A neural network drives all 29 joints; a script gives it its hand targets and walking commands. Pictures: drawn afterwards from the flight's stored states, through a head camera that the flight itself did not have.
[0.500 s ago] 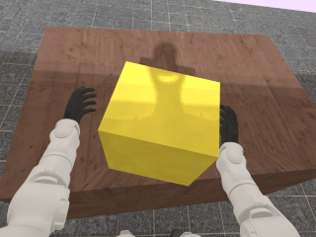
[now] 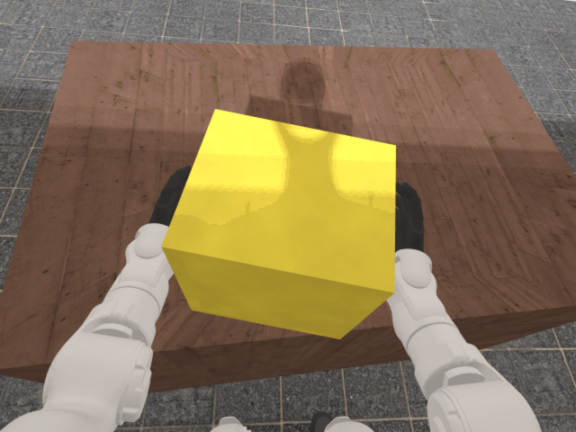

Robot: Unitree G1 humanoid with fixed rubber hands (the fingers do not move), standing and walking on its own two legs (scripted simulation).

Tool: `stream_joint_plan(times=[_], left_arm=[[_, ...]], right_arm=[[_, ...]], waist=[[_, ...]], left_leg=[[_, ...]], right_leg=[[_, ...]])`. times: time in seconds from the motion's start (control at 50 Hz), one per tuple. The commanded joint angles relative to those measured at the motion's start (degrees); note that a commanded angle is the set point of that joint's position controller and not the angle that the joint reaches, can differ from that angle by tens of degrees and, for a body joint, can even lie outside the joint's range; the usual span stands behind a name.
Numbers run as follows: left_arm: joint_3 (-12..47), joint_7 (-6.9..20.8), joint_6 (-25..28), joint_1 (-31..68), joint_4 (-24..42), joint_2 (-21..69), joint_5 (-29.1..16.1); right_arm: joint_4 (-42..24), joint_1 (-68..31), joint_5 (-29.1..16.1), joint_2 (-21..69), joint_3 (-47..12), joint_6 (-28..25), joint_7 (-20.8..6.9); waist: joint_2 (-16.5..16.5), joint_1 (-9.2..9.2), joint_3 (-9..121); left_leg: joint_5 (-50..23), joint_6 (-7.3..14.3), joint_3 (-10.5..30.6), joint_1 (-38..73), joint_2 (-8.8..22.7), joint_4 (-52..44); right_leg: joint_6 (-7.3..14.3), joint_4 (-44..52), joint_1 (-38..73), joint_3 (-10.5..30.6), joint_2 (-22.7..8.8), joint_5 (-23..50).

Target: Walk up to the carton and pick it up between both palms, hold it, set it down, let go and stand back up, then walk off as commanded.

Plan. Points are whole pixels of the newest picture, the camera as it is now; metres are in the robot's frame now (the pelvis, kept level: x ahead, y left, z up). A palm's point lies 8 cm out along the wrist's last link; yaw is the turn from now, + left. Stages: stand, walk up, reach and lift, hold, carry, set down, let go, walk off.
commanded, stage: reach and lift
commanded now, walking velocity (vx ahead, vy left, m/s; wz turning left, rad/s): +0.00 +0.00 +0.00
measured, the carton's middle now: (283, 235) +0.39 -0.01 -0.02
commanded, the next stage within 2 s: none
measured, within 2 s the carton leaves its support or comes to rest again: leaves its support in 1.32 s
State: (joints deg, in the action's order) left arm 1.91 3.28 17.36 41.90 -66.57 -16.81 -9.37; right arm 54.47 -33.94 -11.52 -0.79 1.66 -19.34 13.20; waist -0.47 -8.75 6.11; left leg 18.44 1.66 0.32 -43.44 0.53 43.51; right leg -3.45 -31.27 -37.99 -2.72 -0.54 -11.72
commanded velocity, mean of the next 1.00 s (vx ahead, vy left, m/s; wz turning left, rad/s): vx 0.00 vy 0.00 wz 0.00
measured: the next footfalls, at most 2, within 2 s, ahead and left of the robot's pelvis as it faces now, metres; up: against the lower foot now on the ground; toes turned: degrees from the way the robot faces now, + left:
none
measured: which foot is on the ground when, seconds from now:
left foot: down 0.00-1.00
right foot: down 0.00-1.00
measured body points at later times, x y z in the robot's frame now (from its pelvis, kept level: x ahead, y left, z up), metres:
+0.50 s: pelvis +0.00 +0.00 +0.00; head +0.10 +0.04 +0.44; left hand +0.44 +0.16 -0.01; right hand +0.37 -0.18 +0.02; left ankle +0.01 +0.06 -0.71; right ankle +0.02 -0.17 -0.71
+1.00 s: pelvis +0.01 -0.01 +0.00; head +0.11 +0.03 +0.44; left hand +0.44 +0.16 -0.01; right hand +0.37 -0.18 +0.01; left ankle +0.01 +0.06 -0.71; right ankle +0.02 -0.17 -0.71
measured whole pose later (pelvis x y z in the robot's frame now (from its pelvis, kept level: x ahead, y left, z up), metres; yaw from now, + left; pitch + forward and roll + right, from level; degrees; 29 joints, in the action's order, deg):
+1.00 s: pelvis +0.01 -0.01 +0.00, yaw +0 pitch +19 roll -5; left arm 1.9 3.1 29.6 42.6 -74.7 -15.9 -5.3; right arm 56.7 -30.9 -3.4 4.3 10.0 -30.6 14.3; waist -0.5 -6.7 6.8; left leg 18.4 1.7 0.3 -42.6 0.5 41.9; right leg -3.0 -31.3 -38.0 -2.7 -0.5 -12.3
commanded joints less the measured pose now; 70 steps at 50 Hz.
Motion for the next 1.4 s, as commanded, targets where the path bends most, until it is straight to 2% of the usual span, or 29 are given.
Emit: stream_joint_plan(times=[0.0, 0.16, 0.28, 0.36, 0.42, 0.44, 0.5, 0.66, 0.74, 0.9, 1.04, 1.18, 1.38], left_arm=[[-0.93, -0.22, 4.58, 34.41, 12.77, 1.65, 1.71], [0.07, 0.34, 5.53, 34.87, 12.24, 5.39, 3.06], [1.96, 2.15, 7.56, 34.22, 10.44, 11.76, 5.37], [4.92, 4.84, 10.15, 34.28, 6.85, 21.56, 7.81], [8.08, 8.10, 12.97, 35.96, 2.09, 34.53, 10.47], [8.79, 8.52, 13.78, 35.42, 1.20, 36.39, 10.47], [9.22, 8.58, 15.30, 32.98, -0.78, 37.48, 10.62], [10.95, 8.49, 16.93, 35.03, -3.02, 39.74, 9.96], [11.66, 8.22, 17.60, 34.19, -1.37, 40.81, 9.73], [13.80, 7.06, 19.12, 30.92, 6.24, 42.93, 10.16], [15.70, 5.82, 19.89, 31.48, 11.59, 43.65, 10.64], [17.83, 5.20, 19.66, 32.68, 15.29, 43.67, 9.45], [22.14, 4.78, 17.90, 36.56, 19.09, 44.18, 5.20]], right_arm=[[-4.31, -21.76, 3.99, 6.20, 1.78, -6.16, -0.09], [-4.40, -22.69, 5.59, 9.32, 1.51, -6.48, -0.73], [-4.69, -22.99, 8.23, 15.51, -0.57, -7.46, -2.22], [-4.32, -23.30, 12.03, 24.73, -3.41, -8.37, -4.45], [-2.85, -23.92, 17.98, 37.63, -6.37, -8.87, -7.66], [-2.26, -23.35, 18.97, 39.30, -6.96, -9.01, -8.31], [0.84, -20.76, 19.99, 39.62, -7.54, -9.35, -9.26], [4.10, -22.12, 20.72, 40.56, -7.59, -9.76, -9.77], [3.33, -21.04, 20.05, 41.25, -8.93, -10.42, -9.73], [-0.31, -17.23, 18.74, 41.43, -12.13, -13.79, -9.34], [-2.51, -16.64, 19.39, 40.76, -13.21, -16.54, -8.86], [-4.14, -16.99, 19.75, 41.29, -14.57, -16.95, -8.32], [-11.90, -20.82, 17.33, 43.87, -19.69, -13.46, -8.42]], waist=[[-14.72, 1.18, 50.47], [-14.85, 1.34, 49.41], [-14.63, 1.68, 48.47], [-14.11, 1.64, 47.36], [-13.74, 1.49, 44.59], [-13.71, 1.60, 43.89], [-13.94, 2.16, 42.32], [-13.64, 1.87, 40.66], [-13.35, 2.39, 41.81], [-13.89, 3.43, 46.65], [-14.09, 3.65, 49.30], [-13.23, 3.46, 51.07], [-11.98, 4.16, 53.13]], left_leg=[[-37.20, -6.42, 2.28, 30.08, 0.84, -1.72], [-35.66, -6.37, 2.30, 30.50, 1.11, -2.33], [-34.51, -6.10, 2.07, 31.11, 0.94, -3.14], [-34.22, -5.93, 2.35, 31.79, 0.81, -3.85], [-32.40, -5.65, 2.81, 30.97, 0.70, -5.09], [-32.52, -5.81, 3.06, 31.04, 0.78, -5.41], [-33.87, -6.29, 3.60, 31.51, 1.13, -5.96], [-31.77, -6.44, 3.39, 29.35, 0.97, -6.83], [-34.66, -6.70, 3.38, 30.39, 0.90, -6.29], [-46.66, -8.06, 3.79, 36.17, 1.26, -5.15], [-51.18, -8.34, 3.50, 38.38, 1.29, -5.37], [-50.13, -7.53, 2.84, 37.77, 0.72, -5.96], [-38.92, -5.01, 1.74, 31.73, -0.60, -8.14]], right_leg=[[4.85, -2.80, 8.60, -1.61, 4.01, 17.21], [5.11, -2.38, 7.84, -2.00, 3.98, 15.63], [5.08, -1.45, 9.07, -1.87, 3.45, 14.88], [5.15, -0.60, 9.93, -1.65, 2.83, 14.58], [5.39, 0.12, 11.21, -1.49, 2.33, 14.09], [5.50, 0.31, 11.74, -1.45, 2.45, 14.42], [5.91, 0.57, 12.60, -1.14, 2.88, 15.47], [6.59, 1.10, 12.95, -0.49, 3.13, 14.64], [6.61, 1.35, 13.51, -0.34, 3.36, 16.65], [6.35, 2.43, 14.61, -0.39, 4.16, 23.02], [6.22, 3.69, 15.14, -0.27, 4.73, 25.75], [5.90, 4.46, 16.24, 0.16, 4.95, 26.87], [5.13, 3.80, 20.89, 1.51, 4.72, 24.55]])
